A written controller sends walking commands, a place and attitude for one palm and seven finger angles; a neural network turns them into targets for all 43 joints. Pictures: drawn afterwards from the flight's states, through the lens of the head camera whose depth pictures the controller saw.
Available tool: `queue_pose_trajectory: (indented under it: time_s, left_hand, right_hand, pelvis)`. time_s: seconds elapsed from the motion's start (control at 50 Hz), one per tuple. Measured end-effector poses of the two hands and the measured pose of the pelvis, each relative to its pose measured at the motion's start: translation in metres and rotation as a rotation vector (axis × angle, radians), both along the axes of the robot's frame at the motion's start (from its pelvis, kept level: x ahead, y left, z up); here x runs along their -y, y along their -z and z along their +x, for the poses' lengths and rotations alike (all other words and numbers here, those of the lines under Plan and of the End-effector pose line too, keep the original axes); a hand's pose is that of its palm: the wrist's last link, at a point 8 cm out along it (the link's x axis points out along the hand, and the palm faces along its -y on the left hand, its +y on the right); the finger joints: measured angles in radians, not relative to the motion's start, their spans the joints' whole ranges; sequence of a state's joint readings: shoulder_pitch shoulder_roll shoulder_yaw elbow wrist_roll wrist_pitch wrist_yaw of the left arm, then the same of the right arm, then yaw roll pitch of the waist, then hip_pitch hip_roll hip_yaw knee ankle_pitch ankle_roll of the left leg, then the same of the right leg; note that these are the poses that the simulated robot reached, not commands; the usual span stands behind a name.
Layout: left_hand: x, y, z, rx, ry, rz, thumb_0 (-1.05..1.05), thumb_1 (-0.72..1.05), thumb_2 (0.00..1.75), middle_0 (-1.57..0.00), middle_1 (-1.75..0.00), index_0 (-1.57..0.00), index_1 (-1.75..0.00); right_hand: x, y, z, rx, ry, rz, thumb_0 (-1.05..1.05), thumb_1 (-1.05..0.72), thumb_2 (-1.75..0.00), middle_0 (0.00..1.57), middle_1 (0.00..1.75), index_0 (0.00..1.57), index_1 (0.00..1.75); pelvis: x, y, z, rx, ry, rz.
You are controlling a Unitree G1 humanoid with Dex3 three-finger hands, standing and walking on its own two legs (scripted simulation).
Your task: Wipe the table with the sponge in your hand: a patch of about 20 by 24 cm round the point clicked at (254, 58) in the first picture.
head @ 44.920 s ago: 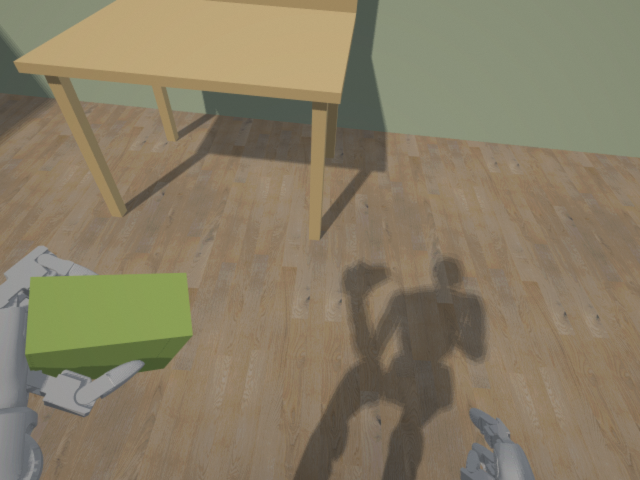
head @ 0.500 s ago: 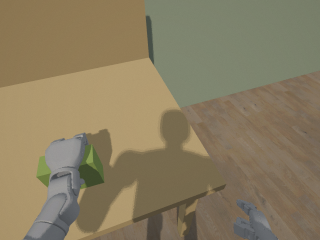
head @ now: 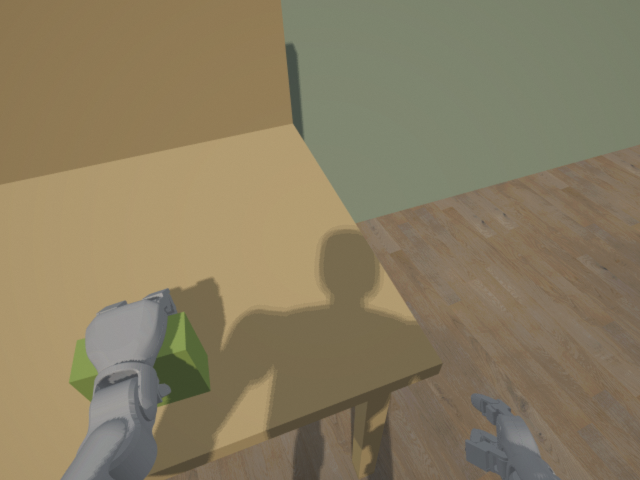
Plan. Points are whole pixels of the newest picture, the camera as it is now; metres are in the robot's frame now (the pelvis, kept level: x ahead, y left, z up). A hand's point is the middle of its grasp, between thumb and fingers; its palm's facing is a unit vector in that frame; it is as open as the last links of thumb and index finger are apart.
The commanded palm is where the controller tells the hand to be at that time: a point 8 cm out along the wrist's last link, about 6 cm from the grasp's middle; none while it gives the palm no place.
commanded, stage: lift the sponge slowly off the table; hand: left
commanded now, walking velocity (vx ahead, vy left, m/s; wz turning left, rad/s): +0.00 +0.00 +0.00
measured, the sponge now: (152, 373) +0.24 +0.28 -0.02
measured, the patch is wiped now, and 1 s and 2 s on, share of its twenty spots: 1.00 1.00 1.00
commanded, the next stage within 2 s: bring the sponge back beside the body in 1.92 s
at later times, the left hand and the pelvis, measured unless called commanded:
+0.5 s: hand (146, 354) +0.24 +0.27 +0.03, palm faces -0.04 -0.14 -0.99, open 10.2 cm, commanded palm +0.22 +0.27 +0.11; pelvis +0.00 -0.01 +0.00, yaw +0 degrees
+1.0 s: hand (138, 342) +0.24 +0.26 +0.07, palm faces +0.02 -0.14 -0.99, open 10.2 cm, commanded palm +0.21 +0.26 +0.14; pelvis +0.00 +0.00 +0.01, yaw +1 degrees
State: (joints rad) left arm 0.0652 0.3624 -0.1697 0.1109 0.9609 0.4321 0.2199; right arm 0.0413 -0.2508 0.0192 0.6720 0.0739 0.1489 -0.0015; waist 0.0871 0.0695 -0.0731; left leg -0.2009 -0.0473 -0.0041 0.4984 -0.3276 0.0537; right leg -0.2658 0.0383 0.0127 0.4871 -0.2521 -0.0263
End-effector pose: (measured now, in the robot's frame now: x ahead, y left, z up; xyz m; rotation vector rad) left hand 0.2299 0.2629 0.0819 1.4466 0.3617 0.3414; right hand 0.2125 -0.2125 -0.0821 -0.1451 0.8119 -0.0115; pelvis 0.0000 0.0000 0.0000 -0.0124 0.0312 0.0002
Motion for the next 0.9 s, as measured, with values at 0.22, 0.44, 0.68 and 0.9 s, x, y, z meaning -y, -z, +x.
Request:
queue_pose_trajectory:
  time_s: [0.22,0.44,0.68,0.9]
  left_hand:
    - [-0.001,-0.002,-0.002,-0.035,0.001,-0.021,0.01,-0.50,1.05,-0.66,-1.38,-0.71,-1.34]
    - [-0.002,-0.006,-0.003,-0.045,0.007,-0.037,0.01,-0.51,1.05,-0.68,-1.35,-0.73,-1.32]
    - [-0.003,-0.022,-0.003,-0.011,0.018,-0.039,0.01,-0.52,1.05,-0.69,-1.34,-0.74,-1.30]
    - [0.003,-0.036,-0.012,0.016,0.022,-0.059,0.01,-0.52,1.05,-0.69,-1.34,-0.74,-1.30]
  right_hand:
    - [0.007,-0.001,-0.003,0.002,0.003,-0.020,0.01,-0.90,-0.90,0.20,0.30,0.19,0.30]
    - [0.008,-0.001,0.002,0.000,-0.005,-0.031,0.01,-0.90,-0.90,0.20,0.30,0.19,0.30]
    - [0.000,-0.007,0.016,0.029,-0.026,-0.026,0.01,-0.90,-0.90,0.20,0.30,0.20,0.30]
    - [-0.014,-0.015,0.027,0.060,-0.064,-0.004,0.01,-0.90,-0.90,0.20,0.30,0.19,0.30]
  pelvis:
    - [0.005,-0.002,-0.003,0.021,0.000,0.002]
    - [0.008,-0.004,0.000,0.031,-0.003,0.001]
    - [0.005,-0.006,0.004,0.045,-0.004,-0.002]
    - [0.000,-0.007,0.003,0.065,-0.007,-0.001]
